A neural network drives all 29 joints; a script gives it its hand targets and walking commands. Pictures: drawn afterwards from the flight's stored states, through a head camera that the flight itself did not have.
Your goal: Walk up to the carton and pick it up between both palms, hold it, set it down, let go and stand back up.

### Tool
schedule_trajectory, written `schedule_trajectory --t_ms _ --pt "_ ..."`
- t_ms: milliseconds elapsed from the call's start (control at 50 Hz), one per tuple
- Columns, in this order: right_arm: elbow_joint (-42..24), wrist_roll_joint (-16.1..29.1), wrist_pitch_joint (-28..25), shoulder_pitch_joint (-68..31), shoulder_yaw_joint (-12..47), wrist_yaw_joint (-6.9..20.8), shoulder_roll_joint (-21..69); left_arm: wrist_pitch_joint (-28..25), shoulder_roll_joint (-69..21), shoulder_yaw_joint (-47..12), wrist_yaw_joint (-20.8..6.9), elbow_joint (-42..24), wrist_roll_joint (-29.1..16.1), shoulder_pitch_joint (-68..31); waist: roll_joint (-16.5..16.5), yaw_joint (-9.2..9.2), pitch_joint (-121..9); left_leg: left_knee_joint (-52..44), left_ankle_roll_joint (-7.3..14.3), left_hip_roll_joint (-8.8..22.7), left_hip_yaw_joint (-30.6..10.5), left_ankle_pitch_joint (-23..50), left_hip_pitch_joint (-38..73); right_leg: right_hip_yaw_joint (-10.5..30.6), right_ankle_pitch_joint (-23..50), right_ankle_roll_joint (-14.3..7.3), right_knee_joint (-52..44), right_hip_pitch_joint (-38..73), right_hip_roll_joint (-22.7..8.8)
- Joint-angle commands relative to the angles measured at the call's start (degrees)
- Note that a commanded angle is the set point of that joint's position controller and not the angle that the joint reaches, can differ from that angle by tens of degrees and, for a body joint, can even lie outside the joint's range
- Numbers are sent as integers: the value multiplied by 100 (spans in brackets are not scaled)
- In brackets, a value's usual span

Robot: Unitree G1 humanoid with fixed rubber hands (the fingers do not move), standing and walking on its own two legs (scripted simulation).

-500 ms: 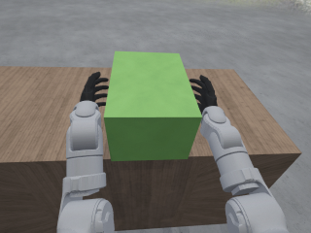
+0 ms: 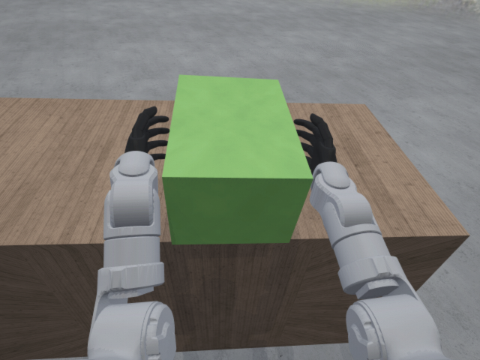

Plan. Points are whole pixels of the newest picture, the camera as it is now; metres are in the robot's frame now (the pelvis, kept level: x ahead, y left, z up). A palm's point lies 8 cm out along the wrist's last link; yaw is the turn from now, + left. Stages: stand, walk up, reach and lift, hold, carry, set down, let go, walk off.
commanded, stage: hold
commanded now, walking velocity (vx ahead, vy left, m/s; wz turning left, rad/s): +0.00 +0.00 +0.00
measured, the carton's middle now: (230, 153) +0.43 +0.01 +0.15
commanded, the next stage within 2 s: none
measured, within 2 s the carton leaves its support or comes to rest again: neither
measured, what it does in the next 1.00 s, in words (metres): stands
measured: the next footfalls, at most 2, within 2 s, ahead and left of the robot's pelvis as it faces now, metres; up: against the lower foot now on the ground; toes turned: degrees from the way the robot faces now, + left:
none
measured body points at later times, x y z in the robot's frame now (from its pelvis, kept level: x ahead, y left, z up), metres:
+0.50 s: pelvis +0.00 +0.00 +0.00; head -0.04 +0.02 +0.45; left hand +0.38 +0.15 +0.20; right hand +0.38 -0.14 +0.19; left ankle +0.03 +0.11 -0.75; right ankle +0.05 -0.10 -0.75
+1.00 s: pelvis +0.01 +0.00 +0.00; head -0.03 +0.03 +0.45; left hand +0.38 +0.15 +0.20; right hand +0.38 -0.14 +0.18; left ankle +0.03 +0.11 -0.75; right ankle +0.05 -0.10 -0.75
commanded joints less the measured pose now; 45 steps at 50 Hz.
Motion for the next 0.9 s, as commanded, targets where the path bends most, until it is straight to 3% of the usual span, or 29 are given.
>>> schedule_trajectory --t_ms 0,40,80,100,140,180,200,240,320,400,460,500,620,680,740,840,880 --pt "-2197 433 -435 -4316 2160 515 3152 -542 -3079 -2841 -705 -788 -1109 -4023 520 -138 -2902 -105 -140 -138 52 1411 233 35 962 438 6 997 121" --pt "-1987 406 -397 -4213 2055 493 3057 -491 -2932 -2694 -729 -584 -1023 -3913 509 -163 -2573 -210 -117 -130 71 1084 6 15 711 458 -42 974 93" --pt "-1955 401 -372 -4264 2048 471 3124 -463 -2874 -2464 -801 -416 -909 -3817 446 -1 -2323 -323 -40 -180 135 789 -186 92 659 486 -52 1055 34" --pt "-1799 373 -328 -4181 2005 486 3172 -457 -2780 -2378 -823 -466 -845 -3916 399 -7 -2222 -383 -2 -203 148 627 -318 79 578 501 -52 1085 15" --pt "-1810 407 -338 -4088 2092 493 3216 -464 -2815 -2343 -857 -536 -846 -3843 326 22 -2335 -364 32 -205 160 813 -248 102 814 504 -38 1163 35" --pt "-2066 500 -392 -4265 2182 466 3294 -563 -2892 -2661 -822 -915 -1085 -4194 531 -115 -2867 -231 -50 -181 131 1153 -34 109 1089 472 48 1244 71" --pt "-2103 494 -368 -4217 2203 454 3305 -576 -2925 -2646 -804 -880 -1092 -4095 456 -66 -2926 -204 -51 -211 107 1284 67 88 1144 486 43 1288 97" --pt "-2096 432 -373 -4269 2107 466 3235 -565 -2961 -2634 -781 -716 -1028 -4113 546 -127 -2757 -182 -87 -193 112 1211 95 68 926 483 19 1093 85" --pt "-2301 400 -373 -4325 2173 449 3176 -564 -2956 -2685 -759 -818 -1087 -4065 353 -94 -2907 -240 -37 -171 47 1065 75 40 889 470 27 1051 90" --pt "-2033 320 -313 -4319 2041 479 3171 -492 -2834 -2391 -825 -351 -984 -3932 189 -25 -2424 -405 11 -168 139 593 -133 -3 361 471 -92 995 98" --pt "-1702 237 -344 -4242 1821 565 3042 -463 -2910 -2388 -836 -259 -924 -3978 433 -43 -2192 -470 -27 -104 121 398 -108 -12 -54 403 -125 697 106" --pt "-1690 241 -377 -4273 1757 602 3035 -466 -3007 -2394 -823 -300 -964 -4045 518 -30 -2358 -450 -64 -61 90 575 -87 -37 17 355 -116 731 135" --pt "-2088 455 -501 -4137 2057 559 3046 -550 -3219 -2994 -689 -1031 -1190 -4068 749 -260 -3112 69 -306 -66 -18 2052 765 -59 942 347 9 702 221" --pt "-1890 381 -400 -4115 2000 547 2971 -518 -3113 -2777 -683 -759 -1056 -3964 621 -162 -2610 -87 -277 -41 11 1641 514 -76 521 341 -84 646 219" --pt "-1916 360 -388 -4040 2022 537 3032 -494 -2984 -2687 -731 -690 -982 -3834 514 -166 -2429 -204 -157 -79 38 1301 181 12 666 393 -71 778 118" --pt "-2441 519 -449 -4307 2265 527 3177 -544 -3090 -2951 -655 -1094 -1227 -4028 471 -111 -3019 -123 -106 -134 21 1475 275 35 982 434 14 945 133" --pt "-2360 525 -412 -4184 2237 491 3121 -516 -3069 -2871 -664 -910 -1175 -3881 539 -124 -2828 -76 -148 -120 17 1715 258 21 1147 413 34 987 127"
